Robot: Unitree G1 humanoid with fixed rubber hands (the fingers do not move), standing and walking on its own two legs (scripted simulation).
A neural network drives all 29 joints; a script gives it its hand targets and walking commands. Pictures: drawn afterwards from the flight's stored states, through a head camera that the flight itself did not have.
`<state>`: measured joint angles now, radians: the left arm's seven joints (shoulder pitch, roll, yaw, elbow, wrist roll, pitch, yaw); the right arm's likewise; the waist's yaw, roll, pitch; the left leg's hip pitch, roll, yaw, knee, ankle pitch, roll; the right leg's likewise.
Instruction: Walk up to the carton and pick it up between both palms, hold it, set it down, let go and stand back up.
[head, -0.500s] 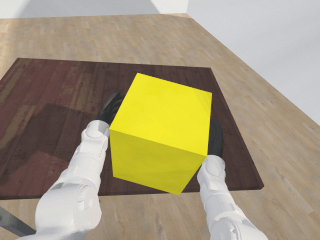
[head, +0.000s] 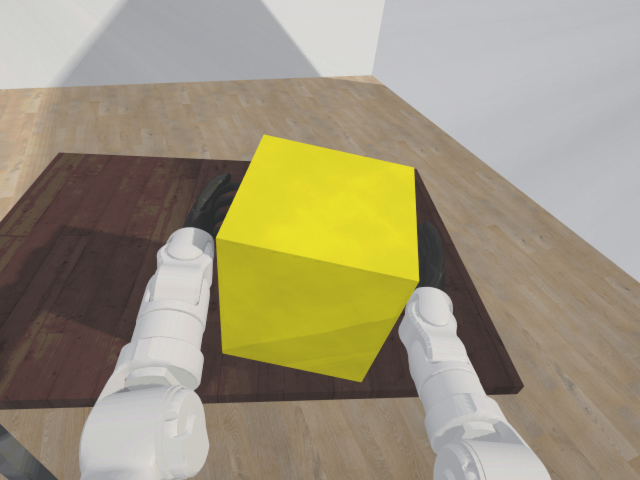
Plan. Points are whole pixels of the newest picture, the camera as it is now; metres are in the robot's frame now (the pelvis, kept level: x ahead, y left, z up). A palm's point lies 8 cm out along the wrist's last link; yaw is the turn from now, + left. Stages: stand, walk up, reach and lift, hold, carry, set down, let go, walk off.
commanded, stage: reach and lift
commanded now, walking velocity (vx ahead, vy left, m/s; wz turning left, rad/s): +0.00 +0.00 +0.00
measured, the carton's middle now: (314, 263) +0.41 -0.04 +0.09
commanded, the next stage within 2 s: hold in 1.68 s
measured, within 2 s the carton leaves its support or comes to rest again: neither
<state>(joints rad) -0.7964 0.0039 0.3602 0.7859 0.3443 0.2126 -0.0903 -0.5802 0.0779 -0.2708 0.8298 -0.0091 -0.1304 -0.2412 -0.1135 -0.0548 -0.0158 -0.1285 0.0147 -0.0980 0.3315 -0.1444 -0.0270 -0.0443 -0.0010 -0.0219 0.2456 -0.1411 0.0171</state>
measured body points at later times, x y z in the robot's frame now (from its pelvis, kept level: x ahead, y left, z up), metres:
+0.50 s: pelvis -0.01 +0.00 +0.00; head -0.05 +0.03 +0.45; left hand +0.41 +0.12 +0.18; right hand +0.36 -0.18 +0.15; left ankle +0.03 +0.14 -0.75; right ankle +0.00 -0.13 -0.75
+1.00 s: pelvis -0.01 +0.00 +0.00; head -0.05 +0.03 +0.45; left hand +0.39 +0.13 +0.20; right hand +0.36 -0.17 +0.17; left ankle +0.03 +0.14 -0.75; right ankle +0.00 -0.13 -0.75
